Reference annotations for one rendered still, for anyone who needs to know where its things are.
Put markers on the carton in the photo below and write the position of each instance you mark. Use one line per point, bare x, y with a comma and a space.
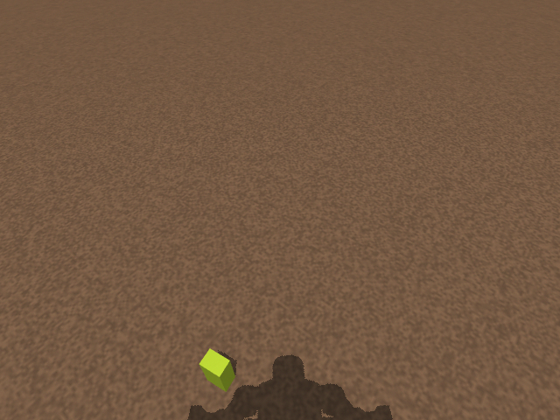
217, 369

